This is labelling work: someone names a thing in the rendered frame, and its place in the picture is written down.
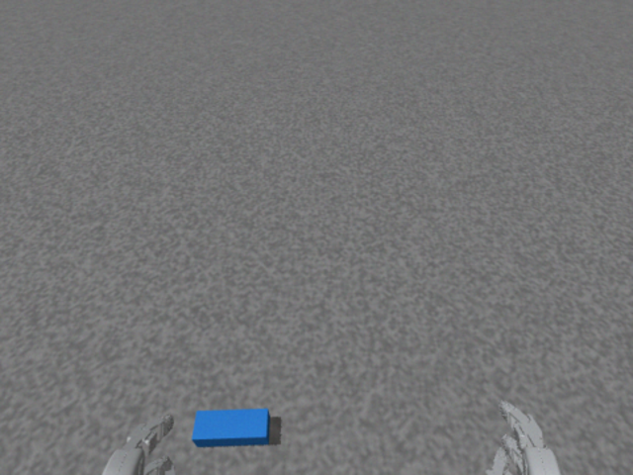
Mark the right robot hand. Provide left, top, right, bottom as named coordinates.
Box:
left=486, top=400, right=564, bottom=475

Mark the carton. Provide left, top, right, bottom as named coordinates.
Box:
left=192, top=409, right=270, bottom=447

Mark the left robot hand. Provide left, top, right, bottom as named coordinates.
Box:
left=102, top=415, right=175, bottom=475

